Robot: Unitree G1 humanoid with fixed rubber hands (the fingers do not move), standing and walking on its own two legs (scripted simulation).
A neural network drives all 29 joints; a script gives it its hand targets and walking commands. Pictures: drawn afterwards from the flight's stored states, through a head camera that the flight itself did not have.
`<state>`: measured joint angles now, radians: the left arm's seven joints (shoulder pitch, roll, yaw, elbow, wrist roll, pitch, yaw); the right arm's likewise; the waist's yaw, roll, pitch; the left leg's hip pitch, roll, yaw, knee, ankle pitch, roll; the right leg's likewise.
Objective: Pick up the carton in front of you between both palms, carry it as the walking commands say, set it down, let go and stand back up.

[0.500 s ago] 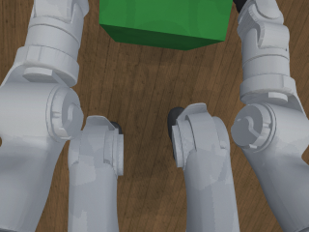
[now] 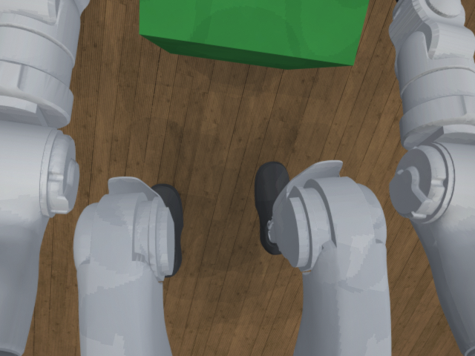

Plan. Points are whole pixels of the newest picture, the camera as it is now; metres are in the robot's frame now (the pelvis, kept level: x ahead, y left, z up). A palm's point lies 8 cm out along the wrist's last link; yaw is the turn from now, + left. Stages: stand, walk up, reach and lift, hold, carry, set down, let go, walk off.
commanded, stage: set down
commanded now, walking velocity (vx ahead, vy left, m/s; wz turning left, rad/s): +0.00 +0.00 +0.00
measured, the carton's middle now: out of the picture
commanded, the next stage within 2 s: let go in 1.06 s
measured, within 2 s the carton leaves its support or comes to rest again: neither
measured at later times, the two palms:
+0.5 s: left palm out of the picture +0.60 +0.12 -0.01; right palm out of the picture +0.53 -0.25 -0.01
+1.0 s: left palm out of the picture +0.60 +0.13 +0.14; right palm out of the picture +0.53 -0.26 +0.14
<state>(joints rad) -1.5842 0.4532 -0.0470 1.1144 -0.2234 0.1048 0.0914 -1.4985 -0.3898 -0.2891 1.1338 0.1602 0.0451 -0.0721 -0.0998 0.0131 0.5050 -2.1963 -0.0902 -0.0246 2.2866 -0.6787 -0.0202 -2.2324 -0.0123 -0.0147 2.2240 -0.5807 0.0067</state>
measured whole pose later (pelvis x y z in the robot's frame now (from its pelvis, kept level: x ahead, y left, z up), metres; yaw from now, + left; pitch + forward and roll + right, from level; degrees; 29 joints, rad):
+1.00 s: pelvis +0.02 +0.00 +0.23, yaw +0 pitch +48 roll +0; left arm -1.33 0.34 0.22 0.96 0.01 0.23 0.03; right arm -1.18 -0.27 -0.37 0.82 0.05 0.21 -0.03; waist -0.11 0.04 -0.04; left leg -1.76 -0.07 -0.05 1.38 -0.45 -0.02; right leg -1.80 0.03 0.03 1.34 -0.37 0.01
